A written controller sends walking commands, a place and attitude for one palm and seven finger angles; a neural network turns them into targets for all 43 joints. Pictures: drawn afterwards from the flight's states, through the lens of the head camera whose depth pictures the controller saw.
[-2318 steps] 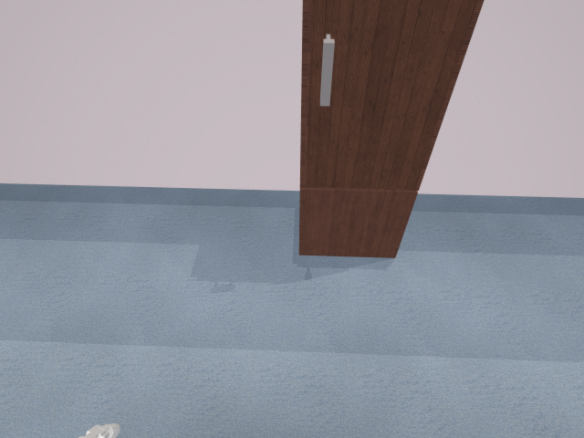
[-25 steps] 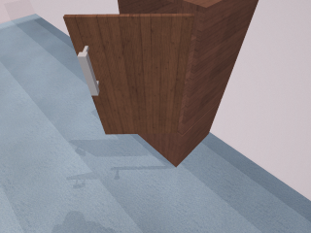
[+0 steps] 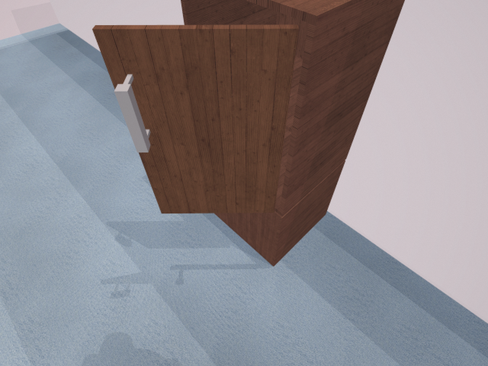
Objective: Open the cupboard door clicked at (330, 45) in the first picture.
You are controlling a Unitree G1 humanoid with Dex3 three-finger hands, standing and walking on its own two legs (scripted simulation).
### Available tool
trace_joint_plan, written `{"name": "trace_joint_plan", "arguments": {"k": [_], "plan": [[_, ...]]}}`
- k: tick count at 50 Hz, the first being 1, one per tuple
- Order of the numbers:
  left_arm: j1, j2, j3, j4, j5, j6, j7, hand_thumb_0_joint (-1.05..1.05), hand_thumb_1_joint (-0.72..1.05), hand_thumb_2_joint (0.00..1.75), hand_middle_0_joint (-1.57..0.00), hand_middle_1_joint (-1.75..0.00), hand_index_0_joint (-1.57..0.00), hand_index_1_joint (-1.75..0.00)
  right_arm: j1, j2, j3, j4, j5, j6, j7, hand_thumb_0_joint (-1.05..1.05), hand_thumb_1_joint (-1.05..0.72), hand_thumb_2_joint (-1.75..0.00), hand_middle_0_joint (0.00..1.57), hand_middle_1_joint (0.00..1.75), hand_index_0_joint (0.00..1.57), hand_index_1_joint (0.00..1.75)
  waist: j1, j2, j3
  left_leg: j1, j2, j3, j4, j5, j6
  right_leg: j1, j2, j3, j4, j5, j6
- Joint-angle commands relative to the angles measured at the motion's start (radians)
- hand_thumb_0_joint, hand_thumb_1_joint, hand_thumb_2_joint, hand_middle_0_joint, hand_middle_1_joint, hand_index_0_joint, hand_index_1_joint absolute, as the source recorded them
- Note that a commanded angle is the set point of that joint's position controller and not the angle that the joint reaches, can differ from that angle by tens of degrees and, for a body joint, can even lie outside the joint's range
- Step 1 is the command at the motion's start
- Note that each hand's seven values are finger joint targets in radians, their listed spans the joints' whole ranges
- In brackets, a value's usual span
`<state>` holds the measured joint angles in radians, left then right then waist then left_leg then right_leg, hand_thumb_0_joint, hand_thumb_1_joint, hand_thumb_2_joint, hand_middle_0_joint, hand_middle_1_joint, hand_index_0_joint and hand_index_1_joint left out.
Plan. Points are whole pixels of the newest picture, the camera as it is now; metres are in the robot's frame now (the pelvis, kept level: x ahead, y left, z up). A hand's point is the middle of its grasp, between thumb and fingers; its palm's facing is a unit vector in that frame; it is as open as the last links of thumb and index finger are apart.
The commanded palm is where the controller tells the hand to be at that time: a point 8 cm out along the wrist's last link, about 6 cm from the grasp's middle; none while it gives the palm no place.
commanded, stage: shuffle to correct the standing spot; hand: left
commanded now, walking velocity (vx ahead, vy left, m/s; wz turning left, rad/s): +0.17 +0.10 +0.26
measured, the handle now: (136, 114) +0.58 +0.28 +0.08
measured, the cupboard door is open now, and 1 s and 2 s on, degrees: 46 46 46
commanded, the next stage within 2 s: come to a stop and stand still in 0.14 s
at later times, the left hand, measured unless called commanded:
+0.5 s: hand out of the picture +0.10 +0.24 -0.17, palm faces +0.08 -0.98 -0.19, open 7.4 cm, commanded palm none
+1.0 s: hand out of the picture +0.13 +0.20 -0.16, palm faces +0.09 -0.96 -0.26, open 7.3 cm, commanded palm none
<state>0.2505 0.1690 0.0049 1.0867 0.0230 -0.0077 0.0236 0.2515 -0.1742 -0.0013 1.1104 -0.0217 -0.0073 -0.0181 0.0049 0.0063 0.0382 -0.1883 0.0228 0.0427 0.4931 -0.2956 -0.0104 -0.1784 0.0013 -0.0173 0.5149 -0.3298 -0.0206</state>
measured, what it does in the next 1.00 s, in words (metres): steps on the spot: right foot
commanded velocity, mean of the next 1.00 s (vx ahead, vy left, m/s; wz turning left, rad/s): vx -0.03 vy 0.03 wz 0.01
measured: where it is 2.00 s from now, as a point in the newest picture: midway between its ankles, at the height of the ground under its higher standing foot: outside the picture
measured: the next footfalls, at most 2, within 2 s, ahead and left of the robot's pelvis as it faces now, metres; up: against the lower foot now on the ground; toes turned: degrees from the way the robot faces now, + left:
right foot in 0.72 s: +0.12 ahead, -0.08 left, +0.00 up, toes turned -1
left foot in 1.20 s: +0.07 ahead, +0.15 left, +0.00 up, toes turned +3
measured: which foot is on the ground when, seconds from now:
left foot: down 0.00-0.74, up 0.76-1.00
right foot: down 0.00-0.22, up 0.24-0.70, down 0.72-1.00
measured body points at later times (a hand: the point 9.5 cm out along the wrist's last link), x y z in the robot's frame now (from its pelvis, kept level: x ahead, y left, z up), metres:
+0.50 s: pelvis +0.08 +0.06 +0.01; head +0.12 +0.08 +0.45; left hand +0.10 +0.29 -0.16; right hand +0.08 -0.15 -0.15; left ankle +0.05 +0.13 -0.74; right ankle +0.08 -0.07 -0.69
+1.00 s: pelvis +0.07 +0.01 +0.00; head +0.11 -0.01 +0.45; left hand +0.12 +0.25 -0.14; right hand +0.14 -0.24 -0.16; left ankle +0.03 +0.15 -0.66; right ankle +0.08 -0.08 -0.74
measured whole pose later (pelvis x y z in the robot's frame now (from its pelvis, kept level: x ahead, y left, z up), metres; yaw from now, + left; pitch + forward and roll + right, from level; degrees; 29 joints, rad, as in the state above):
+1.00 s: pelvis +0.07 +0.01 +0.00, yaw +3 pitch +1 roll +3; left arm 0.19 0.16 0.03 0.96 0.03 0.00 0.04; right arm 0.17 -0.21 -0.07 1.01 -0.02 0.06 -0.01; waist 0.01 0.00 0.08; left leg -0.43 0.00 0.00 1.02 -0.44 -0.06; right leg -0.27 -0.03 -0.07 0.52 -0.26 -0.05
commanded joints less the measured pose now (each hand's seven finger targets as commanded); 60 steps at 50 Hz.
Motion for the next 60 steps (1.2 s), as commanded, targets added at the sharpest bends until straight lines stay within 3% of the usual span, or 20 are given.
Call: {"name": "trace_joint_plan", "arguments": {"k": [1,3,5,9,10,11,12,14,18,30,33,35,37,38,41,46,54,57,58,60], "plan": [[0.142,0.186,0.058,-0.035,0.001,-0.005,0.001,0.00,0.90,0.90,-0.20,-0.30,-0.20,-0.30,-0.008,-0.075,-0.019,-0.076,-0.003,-0.002,0.007,0.00,-0.90,-0.90,0.20,0.30,0.20,0.30,0.055,-0.196,0.103,-0.272,-0.009,0.032,0.198,-0.148,0.026,0.036,-0.277,0.325,-0.288,-0.185,-0.134],[0.179,0.189,0.070,-0.040,0.008,-0.014,0.005,0.00,0.90,0.90,-0.20,-0.30,-0.20,-0.30,-0.057,-0.089,-0.025,-0.117,-0.002,-0.005,0.013,0.00,-0.90,-0.90,0.20,0.30,0.20,0.30,0.074,-0.185,0.119,-0.396,0.018,-0.008,0.353,-0.217,0.032,0.087,-0.355,0.380,-0.302,-0.061,-0.195],[0.167,0.183,0.074,-0.050,0.013,-0.029,0.006,0.00,0.90,0.90,-0.20,-0.30,-0.20,-0.30,-0.058,-0.075,-0.027,-0.136,0.004,-0.016,0.020,0.00,-0.90,-0.90,0.20,0.30,0.20,0.30,0.057,-0.148,0.087,-0.392,0.034,-0.022,0.341,-0.210,0.032,0.126,-0.356,0.309,-0.254,0.160,-0.207],[0.071,0.166,0.069,-0.070,0.005,-0.025,0.000,0.00,0.90,0.90,-0.20,-0.30,-0.20,-0.30,0.130,-0.038,-0.019,-0.078,0.007,-0.032,0.020,0.00,-0.90,-0.90,0.20,0.30,0.20,0.30,-0.039,-0.116,0.010,0.042,-0.023,0.067,-0.007,0.047,0.032,-0.100,-0.214,0.063,-0.079,0.157,-0.101],[0.067,0.130,0.061,-0.076,0.002,-0.020,-0.004,0.00,0.90,0.90,-0.20,-0.30,-0.20,-0.30,0.227,-0.083,-0.028,-0.046,0.002,-0.040,0.012,0.00,-0.90,-0.90,0.20,0.30,0.20,0.30,-0.072,0.020,-0.030,0.182,0.017,0.000,-0.072,0.067,0.049,-0.182,-0.139,0.002,0.104,0.096,-0.066],[0.066,0.076,0.051,-0.098,-0.005,-0.014,-0.011,0.00,0.90,0.90,-0.20,-0.30,-0.20,-0.30,0.307,-0.185,-0.053,-0.036,-0.014,-0.045,0.002,0.00,-0.90,-0.90,0.20,0.30,0.20,0.30,-0.092,0.316,-0.049,0.253,0.263,-0.350,-0.187,0.062,0.150,-0.383,-0.010,-0.121,0.382,-0.213,-0.006],[0.034,0.071,0.048,-0.129,0.004,-0.015,-0.008,0.00,0.90,0.90,-0.20,-0.30,-0.20,-0.30,0.353,-0.206,-0.057,-0.040,-0.006,-0.032,-0.004,0.00,-0.90,-0.90,0.20,0.30,0.20,0.30,-0.104,0.289,-0.039,0.227,0.356,-0.477,-0.261,0.062,0.239,-0.464,-0.004,-0.057,0.560,-0.324,-0.019],[0.001,0.063,0.047,-0.107,0.009,-0.015,-0.006,0.00,0.90,0.90,-0.20,-0.30,-0.20,-0.30,0.210,-0.134,-0.038,-0.076,-0.008,-0.032,-0.007,0.00,-0.90,-0.90,0.20,0.30,0.20,0.30,-0.058,0.136,0.044,0.051,0.332,-0.410,-0.275,0.070,0.259,-0.459,-0.079,0.000,0.654,-0.210,-0.030],[0.112,0.003,0.021,-0.035,-0.005,0.001,-0.003,0.00,0.90,0.90,-0.20,-0.30,-0.20,-0.30,0.091,-0.072,-0.004,-0.090,0.001,-0.063,-0.028,0.00,-0.90,-0.90,0.20,0.30,0.20,0.30,0.030,0.029,-0.006,-0.005,0.234,-0.117,-0.194,0.824,0.187,-0.246,-0.092,0.014,0.480,-0.008,0.029],[-0.057,0.056,0.049,-0.138,0.000,0.035,0.012,0.00,0.90,0.90,-0.20,-0.30,-0.20,-0.30,0.110,-0.126,-0.069,-0.074,-0.010,-0.007,-0.042,0.00,-0.90,-0.90,0.20,0.30,0.20,0.30,-0.032,0.147,-0.056,0.180,0.278,-0.133,-0.075,0.974,0.193,-0.258,-0.044,-0.019,0.260,-0.074,0.023],[-0.045,0.066,0.055,-0.146,-0.001,0.022,0.012,0.00,0.90,0.90,-0.20,-0.30,-0.20,-0.30,0.091,-0.130,-0.076,-0.087,-0.008,-0.002,-0.035,0.00,-0.90,-0.90,0.20,0.30,0.20,0.30,-0.016,0.125,-0.074,0.152,0.255,-0.124,-0.028,0.907,0.158,-0.158,-0.038,-0.026,0.089,0.023,0.013],[0.024,0.097,0.061,-0.131,0.003,0.003,0.014,0.00,0.90,0.90,-0.20,-0.30,-0.20,-0.30,0.082,-0.117,-0.078,-0.099,0.002,0.001,-0.025,0.00,-0.90,-0.90,0.20,0.30,0.20,0.30,0.016,0.027,-0.134,0.083,0.174,-0.070,0.078,0.647,0.089,0.011,-0.074,-0.009,-0.096,0.327,0.019],[0.078,0.195,0.075,-0.118,0.007,-0.011,0.024,0.00,0.90,0.90,-0.20,-0.30,-0.20,-0.30,0.081,-0.039,-0.068,-0.129,0.011,0.007,-0.018,0.00,-0.90,-0.90,0.20,0.30,0.20,0.30,0.029,-0.260,-0.178,-0.207,-0.028,0.032,0.302,-0.241,-0.004,0.220,-0.380,0.250,-0.022,1.140,-0.137],[0.091,0.194,0.064,-0.119,0.003,-0.008,0.024,0.00,0.90,0.90,-0.20,-0.30,-0.20,-0.30,0.060,-0.040,-0.070,-0.131,0.014,0.020,-0.024,0.00,-0.90,-0.90,0.20,0.30,0.20,0.30,0.043,-0.210,-0.176,-0.218,-0.030,-0.042,0.418,-0.366,-0.004,0.181,-0.431,0.239,-0.037,1.164,-0.209],[0.001,0.155,0.059,-0.144,0.000,-0.006,0.028,0.00,0.90,0.90,-0.20,-0.30,-0.20,-0.30,0.016,-0.049,-0.069,-0.116,0.010,0.040,-0.013,0.00,-0.90,-0.90,0.20,0.30,0.20,0.30,0.018,-0.188,-0.101,-0.289,-0.013,-0.068,0.598,-0.244,-0.023,0.109,-0.325,0.177,-0.071,0.957,-0.188],[0.022,0.180,0.071,-0.155,0.000,-0.010,0.026,0.00,0.90,0.90,-0.20,-0.30,-0.20,-0.30,-0.029,-0.067,-0.067,-0.135,0.005,0.052,0.005,0.00,-0.90,-0.90,0.20,0.30,0.20,0.30,0.028,-0.125,-0.081,-0.311,-0.007,-0.059,0.595,-0.139,-0.051,0.067,-0.320,0.179,-0.124,0.731,-0.182],[0.045,0.206,0.079,-0.152,0.013,0.001,0.013,0.00,0.90,0.90,-0.20,-0.30,-0.20,-0.30,-0.065,-0.052,-0.050,-0.175,0.009,0.031,0.017,0.00,-0.90,-0.90,0.20,0.30,0.20,0.30,0.042,-0.187,-0.071,-0.163,-0.020,-0.003,0.244,-0.119,-0.029,-0.014,-0.291,0.200,-0.192,0.300,-0.169],[0.017,0.178,0.072,-0.136,0.003,0.008,0.008,0.00,0.90,0.90,-0.20,-0.30,-0.20,-0.30,0.037,-0.041,-0.039,-0.131,0.009,0.013,0.011,0.00,-0.90,-0.90,0.20,0.30,0.20,0.30,-0.007,-0.178,-0.072,0.090,-0.034,0.025,-0.046,0.040,-0.013,-0.151,-0.209,0.140,-0.158,0.069,-0.098],[0.017,0.148,0.061,-0.135,-0.002,0.013,0.006,0.00,0.90,0.90,-0.20,-0.30,-0.20,-0.30,0.080,-0.065,-0.038,-0.113,0.009,0.004,0.007,0.00,-0.90,-0.90,0.20,0.30,0.20,0.30,-0.021,-0.098,-0.077,0.169,0.002,0.001,-0.110,0.056,-0.002,-0.197,-0.159,0.099,-0.113,-0.037,-0.059],[0.033,0.056,0.039,-0.147,-0.006,0.019,-0.002,0.00,0.90,0.90,-0.20,-0.30,-0.20,-0.30,0.094,-0.176,-0.053,-0.122,-0.009,0.001,0.001,0.00,-0.90,-0.90,0.20,0.30,0.20,0.30,-0.028,0.251,-0.010,0.064,0.280,-0.348,-0.298,-0.143,0.122,-0.304,-0.025,-0.057,0.122,-0.197,0.016]]}}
